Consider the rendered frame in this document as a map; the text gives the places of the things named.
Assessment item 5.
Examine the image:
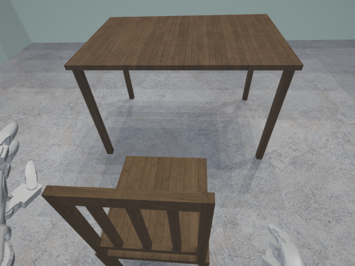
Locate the chair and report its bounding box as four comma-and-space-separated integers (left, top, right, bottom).
41, 156, 215, 266

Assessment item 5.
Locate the robot left hand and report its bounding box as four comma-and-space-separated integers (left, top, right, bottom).
0, 121, 42, 225

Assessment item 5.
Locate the robot right hand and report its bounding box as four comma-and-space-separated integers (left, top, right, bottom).
262, 223, 304, 266

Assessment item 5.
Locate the left robot forearm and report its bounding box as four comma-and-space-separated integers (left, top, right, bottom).
0, 224, 15, 266

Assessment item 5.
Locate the table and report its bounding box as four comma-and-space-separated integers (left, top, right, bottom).
64, 14, 303, 159

